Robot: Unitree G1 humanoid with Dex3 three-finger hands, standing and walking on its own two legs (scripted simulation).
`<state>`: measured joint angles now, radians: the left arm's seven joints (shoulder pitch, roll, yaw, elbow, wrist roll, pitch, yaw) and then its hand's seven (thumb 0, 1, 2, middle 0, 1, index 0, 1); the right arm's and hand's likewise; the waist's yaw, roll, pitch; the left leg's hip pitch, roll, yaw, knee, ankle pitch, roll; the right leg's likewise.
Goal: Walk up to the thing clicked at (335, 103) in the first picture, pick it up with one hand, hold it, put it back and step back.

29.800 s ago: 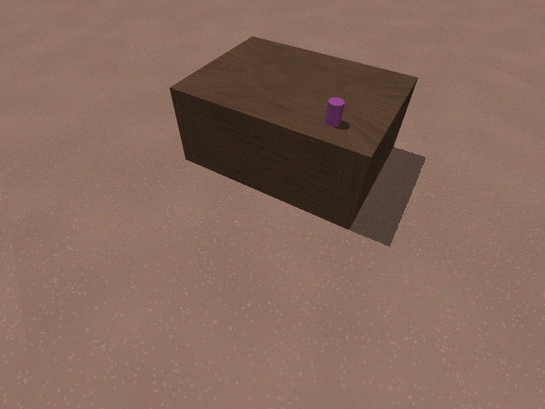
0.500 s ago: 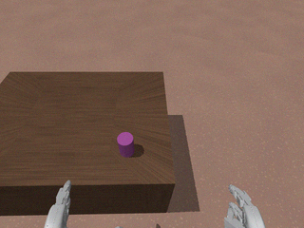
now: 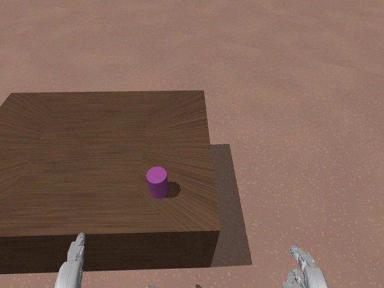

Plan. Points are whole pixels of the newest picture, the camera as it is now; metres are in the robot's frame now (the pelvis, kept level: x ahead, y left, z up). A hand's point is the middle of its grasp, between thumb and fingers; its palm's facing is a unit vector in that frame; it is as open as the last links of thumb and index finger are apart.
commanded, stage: home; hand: left
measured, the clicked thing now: (158, 182) +0.50 +0.11 -0.22
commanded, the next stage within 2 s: stand in 0.12 s
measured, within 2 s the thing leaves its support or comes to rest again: neither
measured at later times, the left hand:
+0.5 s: hand out of the picture +0.08 +0.26 -0.11, palm faces -0.01 -0.92 -0.39, open 13.7 cm
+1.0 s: hand out of the picture +0.05 +0.26 -0.10, palm faces +0.01 -0.94 -0.34, open 7.4 cm
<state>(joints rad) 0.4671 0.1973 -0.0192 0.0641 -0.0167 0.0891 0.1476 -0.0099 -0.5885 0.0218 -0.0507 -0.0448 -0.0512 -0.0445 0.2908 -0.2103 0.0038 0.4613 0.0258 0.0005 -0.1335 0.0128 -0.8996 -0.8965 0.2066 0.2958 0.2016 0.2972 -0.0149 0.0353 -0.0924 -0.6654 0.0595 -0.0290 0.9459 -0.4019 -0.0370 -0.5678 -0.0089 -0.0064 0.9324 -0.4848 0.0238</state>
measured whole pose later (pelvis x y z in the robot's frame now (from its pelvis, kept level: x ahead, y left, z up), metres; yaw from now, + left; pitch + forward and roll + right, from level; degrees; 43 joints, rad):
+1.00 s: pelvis +0.01 +0.01 +0.05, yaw +2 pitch -4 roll -1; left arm 0.18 0.33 0.00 1.10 0.02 -0.01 0.01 0.01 0.89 0.89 -0.21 -0.30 -0.21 -0.30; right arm 0.15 -0.32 -0.01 1.10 -0.01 0.00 -0.01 0.01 -0.90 -0.89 0.21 0.30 0.20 0.30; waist 0.00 0.02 0.06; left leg -0.21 0.02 -0.02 0.46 -0.19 -0.02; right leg -0.10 -0.04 -0.03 0.43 -0.27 0.04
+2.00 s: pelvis +0.02 +0.01 +0.06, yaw +2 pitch -3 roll +0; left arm 0.13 0.34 0.01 1.14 0.01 -0.01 0.00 0.01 0.91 0.90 -0.21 -0.30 -0.21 -0.30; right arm 0.11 -0.34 -0.01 1.15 -0.01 0.00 0.00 0.00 -0.90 -0.89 0.21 0.30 0.20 0.30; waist 0.00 0.01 0.06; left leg -0.16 0.03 -0.02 0.36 -0.16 -0.02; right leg -0.05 -0.04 -0.02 0.33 -0.23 0.04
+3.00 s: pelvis -0.02 -0.02 +0.03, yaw +3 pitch -1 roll +0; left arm 0.10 0.39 0.07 0.98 0.01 0.02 0.00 0.00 0.91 0.90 -0.21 -0.30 -0.20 -0.30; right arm 0.03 -0.40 -0.06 0.99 0.01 0.07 0.01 0.00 -0.90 -0.89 0.21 0.30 0.20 0.30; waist 0.00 0.03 0.15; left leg -0.41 0.03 -0.07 0.66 -0.23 0.00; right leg -0.28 0.00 -0.01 0.67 -0.39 -0.01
